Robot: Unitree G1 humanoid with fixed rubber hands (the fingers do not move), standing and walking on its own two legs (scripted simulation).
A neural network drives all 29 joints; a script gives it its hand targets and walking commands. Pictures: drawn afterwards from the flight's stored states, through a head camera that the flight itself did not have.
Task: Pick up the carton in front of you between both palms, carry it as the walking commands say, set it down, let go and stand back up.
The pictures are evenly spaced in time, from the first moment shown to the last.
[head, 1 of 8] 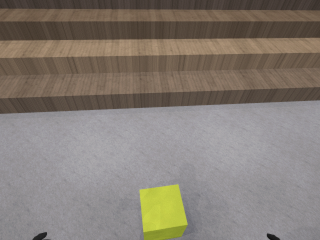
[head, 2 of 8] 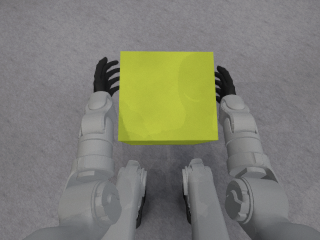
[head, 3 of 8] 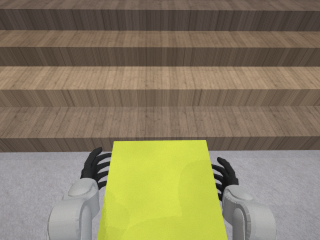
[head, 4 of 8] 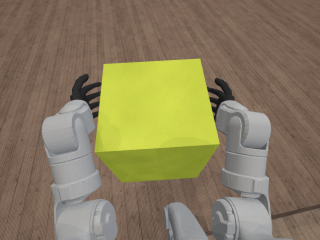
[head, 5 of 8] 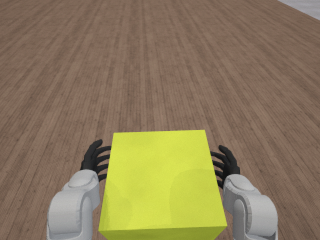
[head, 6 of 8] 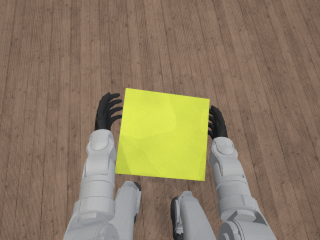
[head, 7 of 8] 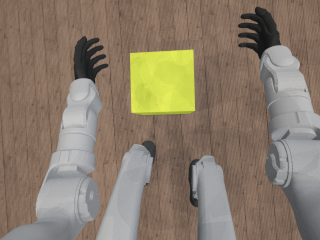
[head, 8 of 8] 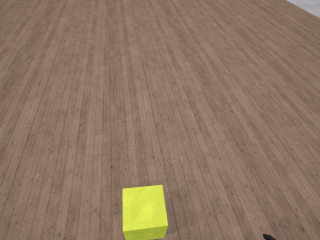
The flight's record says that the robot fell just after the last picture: no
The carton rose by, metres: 1.80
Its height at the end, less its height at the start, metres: +1.04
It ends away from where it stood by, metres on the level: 4.58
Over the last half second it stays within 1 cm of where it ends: yes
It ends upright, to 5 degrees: yes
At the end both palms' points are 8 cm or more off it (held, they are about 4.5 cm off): yes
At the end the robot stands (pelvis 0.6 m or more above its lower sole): yes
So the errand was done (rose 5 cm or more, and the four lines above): yes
